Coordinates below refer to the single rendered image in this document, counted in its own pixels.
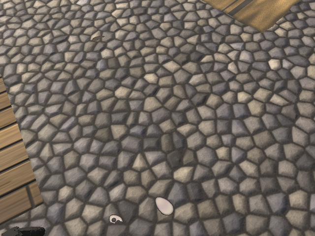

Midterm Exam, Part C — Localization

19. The robot left hand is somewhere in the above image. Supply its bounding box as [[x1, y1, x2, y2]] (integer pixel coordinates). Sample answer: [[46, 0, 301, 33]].
[[1, 226, 45, 236]]

